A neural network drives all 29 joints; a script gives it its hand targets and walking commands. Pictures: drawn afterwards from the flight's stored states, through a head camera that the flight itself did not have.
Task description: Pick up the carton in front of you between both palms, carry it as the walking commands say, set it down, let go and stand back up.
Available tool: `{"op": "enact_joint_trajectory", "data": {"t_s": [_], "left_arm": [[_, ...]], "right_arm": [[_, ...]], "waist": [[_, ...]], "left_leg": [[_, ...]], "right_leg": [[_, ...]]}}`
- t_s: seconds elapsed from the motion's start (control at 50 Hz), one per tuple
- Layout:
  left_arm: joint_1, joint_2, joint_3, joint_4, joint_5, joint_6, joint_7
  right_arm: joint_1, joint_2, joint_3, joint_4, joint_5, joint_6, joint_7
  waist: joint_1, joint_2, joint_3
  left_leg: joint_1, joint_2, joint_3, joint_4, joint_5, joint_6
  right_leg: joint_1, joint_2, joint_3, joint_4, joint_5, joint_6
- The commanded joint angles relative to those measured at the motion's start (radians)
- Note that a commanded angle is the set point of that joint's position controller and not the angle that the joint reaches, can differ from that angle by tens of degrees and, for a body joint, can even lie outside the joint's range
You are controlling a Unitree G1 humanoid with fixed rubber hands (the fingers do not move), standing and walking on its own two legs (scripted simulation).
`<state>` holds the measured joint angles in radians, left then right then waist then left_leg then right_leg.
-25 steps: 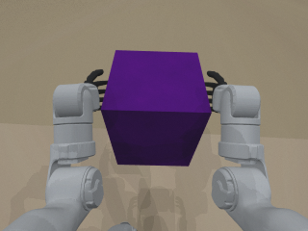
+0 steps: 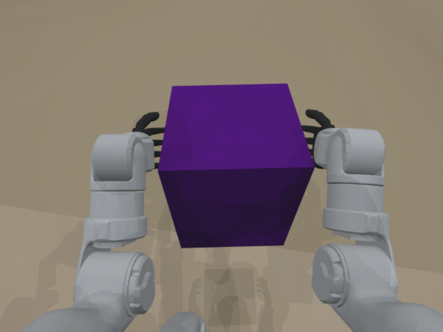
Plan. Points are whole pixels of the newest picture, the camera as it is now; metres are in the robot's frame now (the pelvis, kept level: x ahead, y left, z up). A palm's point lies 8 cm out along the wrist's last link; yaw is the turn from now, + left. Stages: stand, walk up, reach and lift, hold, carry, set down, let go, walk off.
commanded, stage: carry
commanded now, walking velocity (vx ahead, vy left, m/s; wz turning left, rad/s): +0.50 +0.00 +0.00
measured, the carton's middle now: (231, 170) +0.39 +0.02 +0.06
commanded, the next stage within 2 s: none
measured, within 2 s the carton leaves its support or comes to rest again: neither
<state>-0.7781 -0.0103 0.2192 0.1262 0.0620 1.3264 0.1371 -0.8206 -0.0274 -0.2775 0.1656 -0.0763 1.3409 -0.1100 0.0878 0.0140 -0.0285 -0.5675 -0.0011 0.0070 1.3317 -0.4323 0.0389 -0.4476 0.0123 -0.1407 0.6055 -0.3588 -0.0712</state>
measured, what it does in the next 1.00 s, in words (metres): climbs: left foot, then right foot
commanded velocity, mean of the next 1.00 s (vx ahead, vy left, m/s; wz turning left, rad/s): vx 0.50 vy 0.00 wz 0.00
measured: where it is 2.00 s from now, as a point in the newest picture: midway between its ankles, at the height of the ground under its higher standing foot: (232, 135)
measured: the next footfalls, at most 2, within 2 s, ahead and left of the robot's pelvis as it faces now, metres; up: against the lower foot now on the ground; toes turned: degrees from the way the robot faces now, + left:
left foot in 0.24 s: +0.33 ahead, +0.12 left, +0.03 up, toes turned +5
right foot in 0.64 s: +0.58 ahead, -0.08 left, +0.06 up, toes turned -4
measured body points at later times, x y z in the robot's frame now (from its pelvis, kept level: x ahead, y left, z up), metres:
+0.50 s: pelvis +0.30 +0.04 +0.04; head +0.33 +0.05 +0.49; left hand +0.70 +0.15 +0.19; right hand +0.66 -0.15 +0.19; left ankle +0.29 +0.12 -0.69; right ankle +0.34 -0.08 -0.60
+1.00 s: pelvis +0.60 +0.01 +0.08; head +0.64 +0.01 +0.52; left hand +0.98 +0.20 +0.24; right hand +1.01 -0.10 +0.24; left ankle +0.73 +0.13 -0.63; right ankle +0.54 -0.08 -0.66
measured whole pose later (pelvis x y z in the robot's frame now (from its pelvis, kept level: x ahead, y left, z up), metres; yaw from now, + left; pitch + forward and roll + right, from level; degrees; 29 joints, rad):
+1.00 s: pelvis +0.60 +0.01 +0.08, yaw +1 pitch +5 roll +1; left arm -0.83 -0.01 0.25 0.06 0.03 1.32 0.16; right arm -0.84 -0.01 -0.30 0.03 -0.10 1.35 -0.12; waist 0.10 -0.01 -0.03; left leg -0.65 0.02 0.06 0.70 -0.21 0.03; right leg -0.24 0.00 -0.09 0.50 -0.35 -0.04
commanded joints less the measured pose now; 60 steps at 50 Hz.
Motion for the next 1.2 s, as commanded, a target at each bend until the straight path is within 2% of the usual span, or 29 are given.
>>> {"op": "enact_joint_trajectory", "data": {"t_s": [0.0,0.06,0.16,0.22,0.24,0.26,0.28,0.32,0.34,0.38,0.44,0.5,0.56,0.62,0.64,0.66,0.68,0.72,0.74,0.8,0.88,0.96,1.02,1.04,1.06,1.08,1.1,1.14,1.18], "left_arm": [[-0.939,-1.151,-0.616,-0.233,-0.554,-0.036,-0.255],[-0.936,-1.128,-0.617,-0.26,-0.57,-0.027,-0.258],[-0.839,-1.056,-0.597,-0.172,-0.517,-0.001,-0.256],[-0.802,-1.044,-0.575,-0.084,-0.49,0.009,-0.258],[-0.804,-1.036,-0.564,-0.061,-0.475,0.012,-0.259],[-0.809,-1.049,-0.547,-0.042,-0.462,0.015,-0.263],[-0.83,-1.053,-0.539,-0.032,-0.448,0.011,-0.261],[-0.808,-1.056,-0.507,-0.024,-0.421,0.004,-0.249],[-0.792,-1.058,-0.495,-0.029,-0.405,0.0,-0.24],[-0.776,-1.047,-0.476,-0.057,-0.373,-0.007,-0.217],[-0.77,-1.012,-0.479,-0.102,-0.345,-0.011,-0.183],[-0.748,-0.969,-0.487,-0.112,-0.318,-0.002,-0.164],[-0.707,-0.951,-0.493,-0.063,-0.308,0.008,-0.172],[-0.686,-0.978,-0.491,0.02,-0.323,0.005,-0.197],[-0.654,-0.992,-0.486,0.054,-0.334,0.0,-0.207],[-0.673,-0.985,-0.479,0.06,-0.325,-0.017,-0.211],[-0.681,-1.022,-0.495,0.046,-0.352,-0.02,-0.221],[-0.811,-1.1,-0.553,-0.074,-0.436,-0.027,-0.236],[-0.873,-1.126,-0.579,-0.137,-0.473,-0.034,-0.239],[-0.955,-1.141,-0.597,-0.24,-0.538,-0.037,-0.251],[-0.912,-1.119,-0.606,-0.245,-0.558,-0.021,-0.261],[-0.842,-1.067,-0.593,-0.177,-0.523,-0.005,-0.262],[-0.812,-1.047,-0.576,-0.095,-0.494,0.003,-0.259],[-0.805,-1.043,-0.568,-0.067,-0.483,0.005,-0.258],[-0.799,-1.031,-0.559,-0.04,-0.47,0.007,-0.257],[-0.806,-1.055,-0.545,-0.015,-0.467,0.012,-0.256],[-0.833,-1.054,-0.537,-0.016,-0.454,0.011,-0.253],[-0.83,-1.078,-0.52,-0.009,-0.443,0.006,-0.245],[-0.772,-1.111,-0.497,0.011,-0.411,-0.006,-0.233]], "right_arm": [[-0.735,1.066,0.541,-0.144,0.371,-0.04,0.177],[-0.726,1.023,0.547,-0.185,0.339,-0.039,0.15],[-0.684,0.971,0.568,-0.151,0.328,-0.013,0.148],[-0.65,0.975,0.561,-0.05,0.342,-0.007,0.17],[-0.627,0.975,0.55,-0.027,0.347,-0.011,0.178],[-0.648,0.97,0.542,-0.011,0.349,-0.021,0.183],[-0.666,1.011,0.552,-0.026,0.373,-0.021,0.192],[-0.781,1.096,0.597,-0.115,0.451,-0.026,0.209],[-0.839,1.131,0.62,-0.165,0.489,-0.031,0.216],[-0.921,1.169,0.647,-0.236,0.545,-0.037,0.225],[-0.938,1.158,0.653,-0.285,0.575,-0.034,0.229],[-0.896,1.119,0.645,-0.268,0.568,-0.022,0.227],[-0.821,1.09,0.624,-0.181,0.529,-0.012,0.231],[-0.761,1.091,0.603,-0.086,0.489,-0.012,0.235],[-0.772,1.08,0.595,-0.069,0.476,-0.015,0.237],[-0.783,1.108,0.577,-0.061,0.467,-0.013,0.243],[-0.802,1.102,0.577,-0.064,0.454,-0.018,0.244],[-0.785,1.11,0.562,-0.069,0.432,-0.03,0.231],[-0.776,1.115,0.555,-0.09,0.424,-0.035,0.22],[-0.758,1.084,0.543,-0.143,0.395,-0.042,0.183],[-0.718,1.03,0.553,-0.176,0.346,-0.038,0.143],[-0.679,0.98,0.559,-0.148,0.324,-0.018,0.139],[-0.676,0.975,0.557,-0.08,0.336,-0.004,0.16],[-0.666,0.974,0.547,-0.052,0.343,-0.002,0.169],[-0.653,0.972,0.531,-0.029,0.352,0.0,0.178],[-0.674,0.949,0.519,-0.007,0.346,-0.006,0.183],[-0.681,0.982,0.521,-0.005,0.365,-0.009,0.19],[-0.74,1.058,0.54,-0.056,0.414,-0.016,0.209],[-0.784,1.135,0.562,-0.092,0.459,-0.029,0.227]], "waist": [[-0.025,-0.099,-0.505],[-0.015,-0.115,-0.476],[-0.01,-0.164,-0.427],[-0.121,-0.1,-0.521],[-0.18,0.018,-0.618],[-0.184,0.301,-0.648],[-0.186,0.261,-0.583],[-0.189,0.035,-0.512],[-0.171,0.008,-0.497],[-0.144,0.048,-0.506],[-0.153,0.081,-0.493],[-0.157,0.1,-0.448],[-0.152,0.127,-0.408],[-0.056,0.103,-0.49],[-0.001,0.051,-0.584],[0.015,-0.272,-0.682],[0.026,-0.302,-0.573],[0.01,-0.042,-0.504],[-0.004,-0.009,-0.483],[-0.031,-0.12,-0.487],[-0.002,-0.148,-0.477],[0.005,-0.17,-0.453],[-0.057,-0.137,-0.473],[-0.096,-0.108,-0.514],[-0.139,-0.007,-0.577],[-0.139,0.261,-0.616],[-0.152,0.266,-0.594],[-0.157,0.098,-0.512],[-0.143,0.062,-0.483]], "left_leg": [[-0.253,0.038,-0.021,-0.042,0.021,0.009],[-0.26,0.055,0.016,-0.227,0.032,-0.008],[-0.01,-0.003,0.146,-0.605,0.125,-0.003],[0.49,-0.074,0.231,-0.773,0.186,0.048],[0.749,0.11,-0.083,-0.82,0.004,0.113],[0.907,0.337,-0.608,-0.944,0.022,0.252],[0.919,0.356,-0.7,-0.975,0.162,0.289],[0.829,0.32,-0.499,-0.864,0.468,0.259],[0.776,0.298,-0.424,-0.867,0.478,0.219],[0.729,0.27,-0.343,-0.9,0.355,0.174],[0.707,0.272,-0.287,-0.946,0.288,0.202],[0.636,0.252,-0.176,-0.984,0.316,0.191],[0.582,0.216,-0.063,-0.976,0.453,0.14],[0.471,0.174,0.091,-0.687,0.841,0.048],[0.311,0.153,0.109,-0.478,0.675,0.006],[-0.001,0.023,0.096,-0.178,0.351,-0.055],[-0.204,-0.064,0.008,-0.005,-0.068,-0.044],[-0.268,0.01,-0.049,0.107,-0.034,-0.005],[-0.234,0.034,-0.057,0.026,0.003,0.0],[-0.164,0.033,-0.022,-0.15,0.033,-0.003],[-0.144,0.026,0.032,-0.449,0.1,-0.02],[-0.002,-0.018,0.106,-0.694,0.279,-0.012],[0.286,-0.055,0.172,-0.928,0.39,0.016],[0.485,-0.015,0.149,-0.917,0.417,0.033],[0.683,0.18,-0.106,-0.878,0.383,0.067],[0.919,0.396,-0.528,-0.916,0.471,0.209],[0.954,0.391,-0.59,-0.916,0.458,0.256],[0.855,0.321,-0.429,-0.908,0.569,0.203],[0.753,0.288,-0.322,-0.946,0.59,0.156]], "right_leg": [[0.578,-0.278,0.446,-0.196,0.234,-0.15],[0.549,-0.277,0.367,-0.236,0.217,-0.171],[0.451,-0.234,0.197,-0.225,0.331,-0.12],[0.287,-0.177,0.041,0.082,0.619,-0.021],[0.083,-0.136,0.022,0.319,0.379,0.041],[-0.205,0.014,0.05,0.557,-0.054,0.086],[-0.376,0.032,0.143,0.738,-0.19,0.066],[-0.453,-0.028,0.173,0.84,-0.138,0.038],[-0.44,-0.049,0.18,0.793,-0.096,0.034],[-0.399,-0.056,0.166,0.705,-0.071,0.032],[-0.42,-0.062,0.122,0.601,-0.07,0.039],[-0.336,-0.077,0.09,0.36,-0.009,0.05],[-0.158,-0.01,-0.024,0.13,0.06,0.042],[0.289,0.081,-0.136,-0.053,0.132,-0.009],[0.558,-0.029,0.025,-0.059,0.06,-0.043],[0.785,-0.305,0.595,-0.146,-0.084,-0.198],[0.778,-0.345,0.808,-0.27,0.098,-0.245],[0.66,-0.327,0.631,-0.163,0.371,-0.23],[0.57,-0.3,0.571,-0.177,0.348,-0.189],[0.504,-0.259,0.453,-0.203,0.322,-0.135],[0.525,-0.255,0.35,-0.214,0.437,-0.152],[0.509,-0.214,0.225,-0.169,0.575,-0.102],[0.44,-0.17,0.111,-0.012,0.736,-0.029],[0.333,-0.141,0.077,0.099,0.671,0.009],[0.158,-0.125,0.071,0.297,0.349,0.042],[-0.186,0.025,0.074,0.529,-0.108,0.077],[-0.341,0.02,0.147,0.673,-0.195,0.058],[-0.391,-0.033,0.16,0.666,-0.11,0.042],[-0.338,-0.064,0.159,0.557,-0.032,0.056]]}}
